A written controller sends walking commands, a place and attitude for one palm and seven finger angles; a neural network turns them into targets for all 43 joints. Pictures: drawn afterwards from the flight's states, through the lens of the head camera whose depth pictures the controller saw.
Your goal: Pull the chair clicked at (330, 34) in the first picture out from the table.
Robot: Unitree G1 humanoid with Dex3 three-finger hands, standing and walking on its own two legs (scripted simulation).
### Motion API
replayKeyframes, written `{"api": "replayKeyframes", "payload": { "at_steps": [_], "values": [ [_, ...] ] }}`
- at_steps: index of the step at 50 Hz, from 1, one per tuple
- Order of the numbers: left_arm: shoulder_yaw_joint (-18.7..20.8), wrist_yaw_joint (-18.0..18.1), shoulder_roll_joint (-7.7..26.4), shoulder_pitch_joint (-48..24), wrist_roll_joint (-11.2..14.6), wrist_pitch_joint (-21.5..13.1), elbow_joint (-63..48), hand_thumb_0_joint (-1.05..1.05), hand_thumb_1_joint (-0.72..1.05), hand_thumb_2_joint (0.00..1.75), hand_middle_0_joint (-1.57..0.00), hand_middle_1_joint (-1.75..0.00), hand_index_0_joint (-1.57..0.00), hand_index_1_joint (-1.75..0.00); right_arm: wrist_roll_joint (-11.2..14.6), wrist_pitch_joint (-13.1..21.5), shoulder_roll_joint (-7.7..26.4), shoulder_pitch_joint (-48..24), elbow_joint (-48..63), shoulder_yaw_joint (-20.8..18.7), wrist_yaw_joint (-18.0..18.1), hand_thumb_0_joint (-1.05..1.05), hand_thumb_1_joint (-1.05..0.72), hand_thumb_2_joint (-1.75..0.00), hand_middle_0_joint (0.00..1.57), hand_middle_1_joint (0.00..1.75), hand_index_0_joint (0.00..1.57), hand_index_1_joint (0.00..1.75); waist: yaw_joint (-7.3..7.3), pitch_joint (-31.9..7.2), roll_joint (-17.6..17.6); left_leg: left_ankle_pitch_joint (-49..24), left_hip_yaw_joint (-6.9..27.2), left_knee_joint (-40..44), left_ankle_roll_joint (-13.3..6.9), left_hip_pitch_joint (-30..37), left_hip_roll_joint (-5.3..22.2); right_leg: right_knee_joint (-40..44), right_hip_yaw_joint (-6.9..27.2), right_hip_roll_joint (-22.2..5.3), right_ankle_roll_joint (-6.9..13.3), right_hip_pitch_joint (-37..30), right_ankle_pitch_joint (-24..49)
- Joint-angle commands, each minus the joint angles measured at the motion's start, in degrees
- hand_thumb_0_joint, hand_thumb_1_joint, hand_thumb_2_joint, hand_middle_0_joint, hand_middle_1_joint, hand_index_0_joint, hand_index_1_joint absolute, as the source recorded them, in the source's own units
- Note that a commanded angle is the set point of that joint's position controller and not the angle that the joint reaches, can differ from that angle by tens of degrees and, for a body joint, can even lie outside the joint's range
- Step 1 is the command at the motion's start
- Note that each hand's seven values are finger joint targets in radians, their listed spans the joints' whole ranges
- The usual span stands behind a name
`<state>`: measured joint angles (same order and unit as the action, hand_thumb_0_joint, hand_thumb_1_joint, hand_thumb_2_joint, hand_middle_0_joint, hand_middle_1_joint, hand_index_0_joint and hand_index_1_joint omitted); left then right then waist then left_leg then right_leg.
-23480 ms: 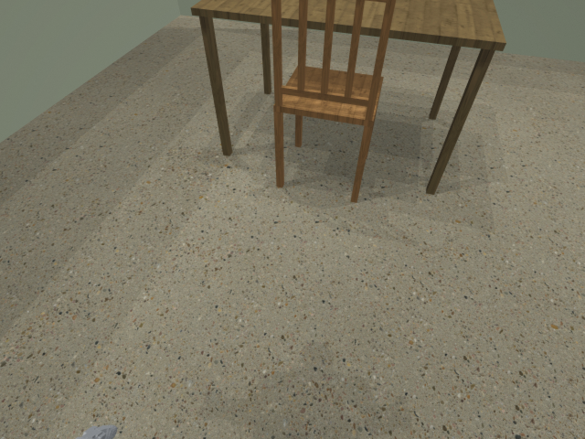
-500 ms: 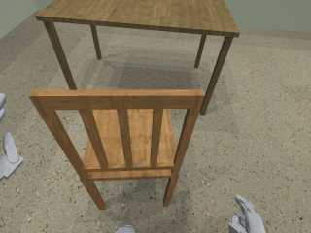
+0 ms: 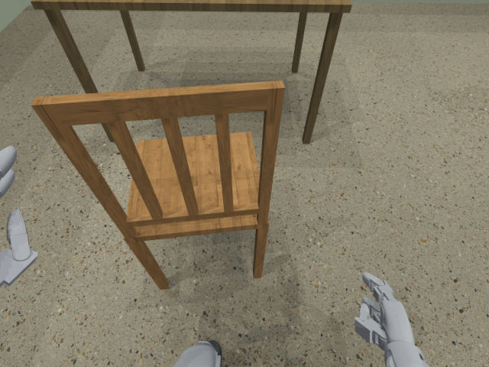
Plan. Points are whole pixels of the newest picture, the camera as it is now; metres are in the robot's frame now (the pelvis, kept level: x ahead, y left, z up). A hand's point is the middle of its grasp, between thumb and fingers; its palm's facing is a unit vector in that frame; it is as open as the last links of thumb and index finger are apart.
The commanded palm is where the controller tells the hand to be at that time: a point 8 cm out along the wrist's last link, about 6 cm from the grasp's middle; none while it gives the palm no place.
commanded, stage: stop stepping back and stand still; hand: left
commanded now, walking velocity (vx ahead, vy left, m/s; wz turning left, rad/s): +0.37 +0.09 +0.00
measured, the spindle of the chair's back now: (183, 173) +0.50 +0.17 -0.04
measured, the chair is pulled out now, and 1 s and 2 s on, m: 0.65 0.65 0.65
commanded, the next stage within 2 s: let the arm hang, fingers relaxed in 1.02 s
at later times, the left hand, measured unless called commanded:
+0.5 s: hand out of the picture +0.13 +0.28 +0.18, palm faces +0.50 -0.70 -0.51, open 7.4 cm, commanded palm +0.07 +0.31 +0.19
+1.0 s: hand out of the picture +0.15 +0.30 +0.17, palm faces +0.46 -0.74 -0.48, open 7.4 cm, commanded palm +0.09 +0.32 +0.19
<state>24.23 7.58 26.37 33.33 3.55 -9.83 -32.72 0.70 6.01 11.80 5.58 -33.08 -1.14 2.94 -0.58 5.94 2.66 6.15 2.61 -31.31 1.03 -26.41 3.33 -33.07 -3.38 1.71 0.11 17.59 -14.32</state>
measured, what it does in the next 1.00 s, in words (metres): steps on the spot: left foot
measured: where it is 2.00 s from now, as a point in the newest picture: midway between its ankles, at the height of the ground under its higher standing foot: outside the picture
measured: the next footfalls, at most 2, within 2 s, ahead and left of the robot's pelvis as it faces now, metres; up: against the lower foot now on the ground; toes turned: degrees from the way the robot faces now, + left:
left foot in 0.24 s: -0.03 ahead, +0.13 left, +0.00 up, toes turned +3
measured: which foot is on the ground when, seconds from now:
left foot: down 0.00-0.02, up 0.04-0.22, down 0.24-1.00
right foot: down 0.00-1.00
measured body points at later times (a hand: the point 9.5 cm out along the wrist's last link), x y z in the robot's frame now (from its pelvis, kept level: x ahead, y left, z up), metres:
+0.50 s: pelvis -0.04 +0.00 +0.01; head -0.05 -0.01 +0.46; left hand +0.10 +0.31 +0.21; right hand +0.10 -0.23 -0.09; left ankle -0.07 +0.13 -0.72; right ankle +0.00 -0.11 -0.73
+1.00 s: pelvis -0.03 +0.02 +0.01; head -0.01 +0.02 +0.46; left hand +0.12 +0.33 +0.20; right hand +0.17 -0.21 -0.06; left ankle -0.07 +0.13 -0.73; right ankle +0.00 -0.11 -0.72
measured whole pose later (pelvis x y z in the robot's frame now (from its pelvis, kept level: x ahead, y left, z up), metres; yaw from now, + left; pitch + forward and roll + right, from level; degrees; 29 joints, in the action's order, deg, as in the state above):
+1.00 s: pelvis -0.03 +0.02 +0.01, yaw +4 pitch -1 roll -1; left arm 23.6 9.8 24.2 33.5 2.6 -11.3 -27.9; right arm 1.6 4.2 12.0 9.8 -33.9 -1.2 3.1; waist 0.2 2.9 0.3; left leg 18.1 0.9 -27.3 0.0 -8.0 0.8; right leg -24.4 -3.6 -0.8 -0.5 11.7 -11.3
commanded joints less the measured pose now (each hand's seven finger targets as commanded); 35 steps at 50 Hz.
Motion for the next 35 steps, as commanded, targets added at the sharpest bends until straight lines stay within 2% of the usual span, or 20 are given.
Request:
{"api": "replayKeyframes", "payload": {
  "at_steps": [1, 2, 3, 4, 7, 10, 11, 12, 13, 14, 15, 16, 18, 20, 21, 22, 24, 30, 32, 35],
  "values": [
    [14.1, 3.2, 13.7, 5.8, 0.0, -2.7, -11.6, 0.00, 0.90, 0.90, -0.20, -0.30, -0.20, -0.30, 1.1, 0.1, 7.7, 2.1, 7.5, -4.2, 1.3, 0.00, -0.90, -0.90, 0.20, 0.30, 0.20, 0.30, 0.82, -12.3, -11.9, 22.4, -2.4, -26.1, 1.4, 5.9, -4.9, 23.5, 23.6, -18.9, 9.3, 11.1, -30.7],
    [11.1, 3.7, 10.8, 3.5, 0.3, -1.5, -9.4, 0.00, 0.90, 0.90, -0.20, -0.30, -0.20, -0.30, 0.6, -0.7, 6.8, 2.4, 6.0, -3.3, 1.2, 0.00, -0.90, -0.90, 0.20, 0.30, 0.20, 0.30, -0.53, -11.1, -11.8, 17.7, -0.8, -35.1, 0.9, 6.0, -4.7, 24.6, 26.6, -23.4, 11.2, 14.8, -30.1],
    [10.5, 4.1, 10.5, -0.4, 0.5, -1.5, -7.7, 0.00, 0.90, 0.90, -0.20, -0.30, -0.20, -0.30, 0.3, -0.6, 6.5, 2.3, 5.2, -2.7, 1.3, 0.00, -0.90, -0.90, 0.20, 0.30, 0.20, 0.30, -2.24, -10.5, -9.0, 17.2, 0.9, -36.7, 0.3, 6.1, -3.4, 23.0, 22.7, -23.1, 9.9, 15.4, -27.8],
    [10.2, 4.1, 10.4, -2.1, 0.4, -1.5, -4.7, 0.00, 0.90, 0.90, -0.20, -0.30, -0.20, -0.30, 0.1, -0.5, 6.5, 1.9, 5.2, -2.1, 1.6, 0.00, -0.90, -0.90, 0.20, 0.30, 0.20, 0.30, -2.44, -9.1, -7.9, 17.1, 0.8, -33.9, -0.2, 7.2, -2.2, 21.5, 17.6, -20.9, 7.9, 16.6, -26.3],
    [6.9, 3.6, 8.9, -7.3, -1.4, -2.4, -0.8, 0.00, 0.90, 0.90, -0.20, -0.30, -0.20, -0.30, 0.0, 1.3, 7.0, 1.2, 5.4, -1.5, 2.3, 0.00, -0.90, -0.90, 0.20, 0.30, 0.20, 0.30, -0.97, -5.3, -11.2, 20.4, -3.1, -14.1, -2.6, 10.4, -2.2, 20.6, 10.1, -17.2, 4.8, 14.2, -26.2],
    [4.3, 4.0, 6.5, -8.8, -2.3, -3.6, -2.7, 0.00, 0.90, 0.90, -0.20, -0.30, -0.20, -0.30, -0.4, 3.7, 7.9, 3.3, 5.0, -2.1, 2.5, 0.00, -0.90, -0.90, 0.20, 0.30, 0.20, 0.30, -0.26, -6.0, -7.4, 19.4, -4.4, 8.0, -4.0, 11.3, -3.4, 15.9, 8.1, -13.2, 2.6, 1.4, -20.7],
    [4.2, 4.2, 6.6, -7.0, -2.0, -3.9, -3.8, 0.00, 0.90, 0.90, -0.20, -0.30, -0.20, -0.30, -0.1, 4.2, 8.4, 3.2, 5.3, -2.6, 2.5, 0.00, -0.90, -0.90, 0.20, 0.30, 0.20, 0.30, 0.15, -6.0, -3.3, 17.7, -1.2, 14.1, -4.9, 11.3, -0.9, 11.2, 6.5, -10.9, 1.5, -1.8, -15.2],
    [4.3, 4.2, 6.4, -6.4, -2.4, -4.4, -6.7, 0.00, 0.90, 0.90, -0.20, -0.30, -0.20, -0.30, -0.1, 4.4, 9.2, 3.4, 5.7, -2.8, 2.1, 0.00, -0.90, -0.90, 0.20, 0.30, 0.20, 0.30, 0.70, -8.0, 4.0, 15.2, 3.8, 17.3, -6.1, 11.5, 3.3, 3.4, 3.3, -7.3, 0.3, -3.9, -9.8],
    [5.6, 4.1, 7.6, -4.2, -2.5, -4.6, -7.4, 0.00, 0.90, 0.90, -0.20, -0.30, -0.20, -0.30, 0.4, 4.5, 9.1, 3.3, 5.6, -3.0, 1.7, 0.00, -0.90, -0.90, 0.20, 0.30, 0.20, 0.30, 0.81, -8.5, 9.4, 16.7, 9.7, 17.1, -7.6, 11.2, 7.5, -1.9, 0.5, -5.2, -0.7, -0.9, -9.4],
    [6.4, 3.8, 8.5, -5.2, -3.0, -4.4, -8.3, 0.00, 0.90, 0.90, -0.20, -0.30, -0.20, -0.30, 0.0, 4.4, 7.6, 2.2, 5.1, -2.0, 1.6, 0.00, -0.90, -0.90, 0.20, 0.30, 0.20, 0.30, -0.21, -5.9, 16.0, 23.9, 14.4, 20.6, -8.2, 3.9, 9.4, -7.1, 0.1, -4.4, -1.0, -1.7, -9.6],
    [6.3, 3.5, 8.1, -5.8, -3.5, -4.4, -9.6, 0.00, 0.90, 0.90, -0.20, -0.30, -0.20, -0.30, 0.0, 4.5, 7.1, 1.6, 5.4, -2.3, 1.4, 0.00, -0.90, -0.90, 0.20, 0.30, 0.20, 0.30, -0.08, -3.5, 15.1, 26.5, 13.3, 20.6, -8.4, -1.6, 9.2, -8.8, 0.7, -4.0, -0.9, -4.7, -7.1],
    [8.0, 3.4, 10.1, -6.4, -3.4, -4.8, -10.4, 0.00, 0.90, 0.90, -0.20, -0.30, -0.20, -0.30, 0.5, 4.8, 6.9, 2.3, 5.2, -2.5, 1.2, 0.00, -0.90, -0.90, 0.20, 0.30, 0.20, 0.30, 0.39, -3.8, 10.9, 25.8, 10.7, 18.4, -8.0, -2.3, 8.3, -5.4, 0.4, -3.6, -1.1, -7.2, -5.1],
    [7.9, 3.4, 8.5, -3.2, -2.9, -5.4, -8.6, 0.00, 0.90, 0.90, -0.20, -0.30, -0.20, -0.30, 0.2, 5.0, 7.7, 3.4, 4.5, -2.5, 0.9, 0.00, -0.90, -0.90, 0.20, 0.30, 0.20, 0.30, 0.45, -4.4, 5.7, 18.0, 6.7, 11.9, -6.6, -0.5, 5.5, 5.3, 0.1, -3.0, -0.6, -10.7, -2.1],
    [9.3, 3.4, 8.8, -2.9, -2.3, -6.0, -5.9, 0.00, 0.90, 0.90, -0.20, -0.30, -0.20, -0.30, 0.0, 4.9, 7.7, 4.0, 3.6, -2.5, 0.9, 0.00, -0.90, -0.90, 0.20, 0.30, 0.20, 0.30, -0.24, -5.9, 4.2, 14.2, 4.6, 8.1, -5.6, 1.2, 3.8, 9.1, 2.1, -4.1, 0.7, -12.7, 0.8],
    [8.9, 3.2, 8.4, -3.6, -2.5, -5.9, -5.1, 0.00, 0.90, 0.90, -0.20, -0.30, -0.20, -0.30, 0.4, 4.8, 7.8, 4.5, 3.2, -2.7, 0.7, 0.00, -0.90, -0.90, 0.20, 0.30, 0.20, 0.30, -0.21, -7.0, 1.9, 17.9, 2.9, 7.8, -4.7, -0.1, 2.4, 8.9, 3.6, -4.6, 1.0, -14.0, -1.4],
    [8.6, 3.3, 7.5, -2.2, -2.2, -5.4, -3.1, 0.00, 0.90, 0.90, -0.20, -0.30, -0.20, -0.30, 0.5, 4.4, 8.0, 4.9, 3.6, -3.2, 0.7, 0.00, -0.90, -0.90, 0.20, 0.30, 0.20, 0.30, -0.42, -7.9, -2.2, 20.4, 1.1, 5.6, -3.8, 1.5, 0.0, 10.2, 8.6, -5.8, 2.2, -11.7, -6.5],
    [7.1, 3.4, 6.8, -3.5, -1.7, -5.0, -2.2, 0.00, 0.90, 0.90, -0.20, -0.30, -0.20, -0.30, 0.2, 3.8, 7.6, 4.6, 3.7, -2.7, 0.9, 0.00, -0.90, -0.90, 0.20, 0.30, 0.20, 0.30, -0.81, -6.5, -5.7, 21.7, -0.7, 2.7, -3.7, 4.8, -1.9, 15.5, 13.8, -9.0, 3.8, -5.8, -14.8],
    [4.6, 3.4, 5.8, -7.0, -1.8, -4.2, -2.7, 0.00, 0.90, 0.90, -0.20, -0.30, -0.20, -0.30, -0.1, 3.4, 7.5, 1.5, 3.9, -2.0, 1.2, 0.00, -0.90, -0.90, 0.20, 0.30, 0.20, 0.30, -0.03, -6.3, -3.6, 10.2, 1.4, 8.0, -4.2, 10.2, 0.9, 12.2, 8.2, -7.1, 1.4, -7.2, -0.9],
    [5.4, 3.6, 6.7, -6.9, -1.8, -4.5, -4.7, 0.00, 0.90, 0.90, -0.20, -0.30, -0.20, -0.30, 0.0, 3.3, 7.2, 1.1, 4.1, -1.9, 1.3, 0.00, -0.90, -0.90, 0.20, 0.30, 0.20, 0.30, 0.19, -7.8, -0.3, 5.2, 2.1, 9.0, -4.1, 10.5, 1.6, 10.2, 6.6, -6.7, 1.1, -10.6, 6.4],
    [5.6, 3.7, 6.7, -5.4, -1.5, -4.7, -6.8, 0.00, 0.90, 0.90, -0.20, -0.30, -0.20, -0.30, 0.3, 2.9, 7.1, 0.9, 4.8, -2.3, 0.8, 0.00, -0.90, -0.90, 0.20, 0.30, 0.20, 0.30, 0.33, -10.8, -0.3, -3.3, 1.1, 7.4, -3.1, 12.8, 1.6, 8.6, 6.0, -7.1, 1.2, -14.4, 16.6]
  ]
}}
